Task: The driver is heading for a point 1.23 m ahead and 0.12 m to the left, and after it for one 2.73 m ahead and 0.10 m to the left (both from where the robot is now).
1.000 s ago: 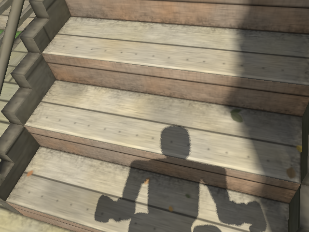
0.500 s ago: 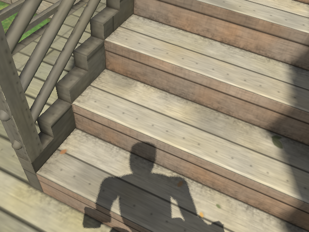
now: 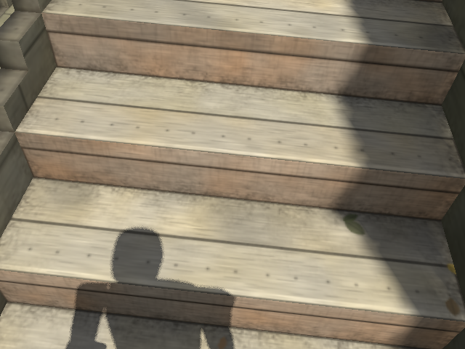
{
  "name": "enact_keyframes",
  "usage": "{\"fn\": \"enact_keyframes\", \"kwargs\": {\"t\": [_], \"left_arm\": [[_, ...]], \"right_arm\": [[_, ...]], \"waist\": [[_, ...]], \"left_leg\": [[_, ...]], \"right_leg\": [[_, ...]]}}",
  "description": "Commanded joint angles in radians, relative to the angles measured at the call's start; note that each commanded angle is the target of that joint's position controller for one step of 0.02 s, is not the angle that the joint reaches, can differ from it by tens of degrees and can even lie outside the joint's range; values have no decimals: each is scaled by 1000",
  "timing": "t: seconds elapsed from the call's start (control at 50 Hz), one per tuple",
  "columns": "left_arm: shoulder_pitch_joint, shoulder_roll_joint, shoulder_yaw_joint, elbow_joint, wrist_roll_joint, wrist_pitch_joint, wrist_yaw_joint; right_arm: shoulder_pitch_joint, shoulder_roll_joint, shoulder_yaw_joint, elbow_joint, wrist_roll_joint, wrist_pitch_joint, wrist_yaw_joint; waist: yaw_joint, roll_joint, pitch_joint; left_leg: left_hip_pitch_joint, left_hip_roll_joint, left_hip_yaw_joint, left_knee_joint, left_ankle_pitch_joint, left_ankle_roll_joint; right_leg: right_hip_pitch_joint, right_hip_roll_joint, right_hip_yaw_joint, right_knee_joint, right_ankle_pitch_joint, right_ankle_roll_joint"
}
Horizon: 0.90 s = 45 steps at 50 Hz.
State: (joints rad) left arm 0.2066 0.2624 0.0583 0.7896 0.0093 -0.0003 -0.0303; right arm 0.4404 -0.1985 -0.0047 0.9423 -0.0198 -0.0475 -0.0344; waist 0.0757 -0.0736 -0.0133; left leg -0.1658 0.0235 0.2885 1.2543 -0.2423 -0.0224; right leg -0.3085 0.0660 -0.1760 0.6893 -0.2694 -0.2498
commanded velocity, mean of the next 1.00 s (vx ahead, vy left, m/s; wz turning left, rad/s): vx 1.00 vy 0.00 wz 0.18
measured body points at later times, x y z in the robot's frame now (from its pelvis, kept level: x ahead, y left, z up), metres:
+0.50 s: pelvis +0.38 +0.05 +0.15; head +0.39 +0.06 +0.60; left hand +0.65 +0.21 +0.11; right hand +0.29 -0.20 +0.02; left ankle +0.37 +0.16 -0.56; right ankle +0.33 -0.08 -0.29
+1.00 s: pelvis +0.77 +0.01 +0.35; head +0.81 +0.01 +0.80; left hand +0.62 +0.24 +0.22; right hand +1.13 -0.07 +0.37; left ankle +0.89 +0.14 -0.13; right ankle +0.65 -0.09 -0.39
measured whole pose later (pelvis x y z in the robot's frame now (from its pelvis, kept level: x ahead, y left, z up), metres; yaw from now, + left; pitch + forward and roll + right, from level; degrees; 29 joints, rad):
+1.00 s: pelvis +0.77 +0.01 +0.35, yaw +13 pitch +5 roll +1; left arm 0.52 0.22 0.05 1.09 0.02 -0.13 0.01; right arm -0.22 -0.11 0.01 0.41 -0.01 -0.01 -0.01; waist -0.01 0.01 0.00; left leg -1.33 -0.06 0.05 1.82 -0.38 0.18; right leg 0.03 -0.05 -0.28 0.23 -0.29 0.00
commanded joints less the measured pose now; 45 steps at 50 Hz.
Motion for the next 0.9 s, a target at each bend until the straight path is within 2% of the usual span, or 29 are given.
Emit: {"fn": "enact_keyframes", "kwargs": {"t": [0.02,0.06,0.1,0.14,0.18,0.2,0.24,0.26,0.28,0.3,0.32,0.34,0.36,0.4,0.46,0.52,0.56,0.6,0.62,0.66,0.68,0.7,0.72,0.74,0.76,0.78,0.8,0.84,0.9], "left_arm": [[238,164,44,82,3,-31,19],[183,120,33,31,42,-30,67],[140,135,14,33,37,-70,80],[211,103,-10,79,36,-120,61],[277,142,0,135,32,-143,56],[325,108,-3,166,23,-138,62],[156,101,-15,109,-39,-107,85],[201,166,-8,66,-81,-121,76],[130,336,47,38,-56,-140,54],[23,335,78,25,-48,-146,39],[-82,208,66,-23,-43,-159,17],[31,-23,12,-107,18,-172,-17],[94,-88,-22,-126,73,-178,-23],[13,-175,-55,-185,101,-147,-14],[-116,-236,-100,-285,79,-74,36],[-370,-198,-119,-409,30,-56,57],[-434,-187,-129,-472,40,-66,60],[-419,-168,-149,-499,13,-81,38],[-327,-145,-123,-426,-16,-90,37],[48,-24,-40,-343,-10,-51,62],[126,46,-13,-323,-1,-54,56],[182,140,24,-267,13,-70,68],[86,211,53,-211,22,-80,63],[-19,106,40,-225,16,-85,47],[-58,-1,15,-148,-8,-100,39],[-38,-46,4,-78,6,-113,37],[51,-94,-8,19,29,-123,32],[210,-128,-23,159,60,-147,24],[166,-105,-36,208,59,-190,29]], "right_arm": [[-339,22,21,-357,-43,-77,41],[-219,-56,21,-358,-62,-80,64],[-343,6,51,-416,-78,-38,63],[-544,24,59,-523,-36,-7,32],[-626,25,57,-592,-17,-3,-2],[-731,60,80,-654,-23,-19,-5],[-632,67,106,-636,-9,-35,33],[-372,24,64,-521,16,-27,37],[-115,-70,8,-463,26,-4,25],[93,-158,-37,-398,-1,6,25],[208,-288,-85,-307,-52,-7,17],[166,-348,-100,-230,-19,0,-11],[-2,-227,-89,-251,5,3,-10],[-141,-45,-51,-141,15,-22,10],[-52,44,-34,11,5,-60,52],[4,-9,-27,29,-9,-94,64],[24,-51,-40,37,4,-100,57],[-29,-81,-52,-6,46,-61,19],[35,-100,-49,-39,74,-64,12],[-63,-328,-128,-108,39,-112,31],[-147,-351,-158,-138,47,-125,50],[-215,-254,-157,-186,40,-148,76],[-136,-41,-128,-263,54,-137,85],[-108,13,-106,-294,-11,-125,72],[-168,75,-82,-324,-43,-109,65],[-222,88,-66,-347,-44,-86,52],[-293,142,-31,-383,-47,-73,49],[-366,199,9,-434,2,-37,42],[-549,167,23,-560,11,25,20]], "waist": [[-21,28,-48],[-124,153,14],[-148,120,166],[-97,80,237],[-68,54,233],[-39,43,242],[-130,192,108],[-198,93,-231],[-329,-81,-409],[-440,-69,-491],[-445,231,-454],[-282,659,-460],[-151,414,-431],[-15,55,-79],[-7,104,64],[-42,110,141],[-25,114,166],[-12,71,60],[-19,67,-124],[195,225,-388],[258,178,-454],[233,-1,-432],[71,-359,-424],[-29,-71,-361],[-75,63,-166],[-98,155,-15],[-83,118,40],[-77,14,97],[-176,62,195]], "left_leg": [[-896,-47,-369,828,-155,8],[-952,16,-374,700,-136,29],[-1042,52,-308,750,-166,26],[-1096,53,-260,902,-243,29],[-1339,83,-333,983,-438,75],[-1331,116,-347,792,-519,113],[-389,70,-208,-3,-185,139],[71,-92,-116,101,-74,109],[156,-95,-173,45,-155,108],[171,-117,-183,-157,-141,120],[241,1,-520,-506,-154,182],[312,239,-1163,-876,58,227],[223,250,-1228,-877,-190,215],[-110,188,-979,-840,-417,219],[-180,90,-618,-843,-111,220],[-343,77,-544,-1062,16,241],[-280,86,-560,-1153,27,236],[-514,39,-414,-1384,259,245],[-514,33,-426,-1261,858,281],[-79,151,-472,-819,1682,262],[16,128,-488,-527,1758,223],[-158,-7,-500,-160,1272,190],[-516,-207,-521,386,235,127],[-615,-113,-534,669,237,140],[-704,-75,-461,731,304,159],[-812,-71,-427,802,247,178],[-983,-73,-435,983,151,214],[-1227,-74,-417,1206,-85,241],[-1227,-58,-418,1031,-232,225]], "right_leg": [[526,-208,557,-139,707,-207],[336,-295,647,-365,152,-167],[96,-282,600,-464,53,-111],[-55,-297,577,-554,186,-109],[113,-312,526,-536,198,-63],[108,-261,451,-561,222,4],[-280,-135,243,-754,644,34],[-222,-137,221,-520,1456,-14],[-32,-245,266,-265,1853,2],[104,-222,256,64,1897,50],[-37,-31,306,549,1098,115],[-350,214,433,970,123,129],[-460,126,488,1231,168,99],[-605,38,376,1304,282,88],[-909,-35,265,1593,16,97],[-876,-68,124,1461,-92,133],[-958,-128,117,1335,-187,136],[-283,-133,63,638,-110,122],[92,-3,-24,626,-115,152],[164,15,57,513,-236,158],[208,14,110,293,-181,153],[279,-102,429,-26,-383,123],[341,-415,1085,-350,-231,19],[240,-457,1105,-358,-458,1],[97,-412,950,-315,-589,1],[2,-396,766,-302,-439,24],[52,-365,628,-287,-266,51],[184,-348,404,-339,-32,99],[32,-350,143,-526,202,195]]}}
Next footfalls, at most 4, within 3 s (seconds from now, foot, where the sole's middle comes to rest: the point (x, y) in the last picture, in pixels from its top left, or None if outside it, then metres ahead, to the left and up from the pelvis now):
0.30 left None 0.41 0.15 -0.60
0.68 right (293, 239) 0.69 -0.09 -0.44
1.08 left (226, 107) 0.97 0.11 -0.27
1.46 right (256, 5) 1.23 0.05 -0.11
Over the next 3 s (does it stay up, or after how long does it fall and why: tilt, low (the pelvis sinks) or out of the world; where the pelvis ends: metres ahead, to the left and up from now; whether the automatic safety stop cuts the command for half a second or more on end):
stays up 1.63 0.11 0.95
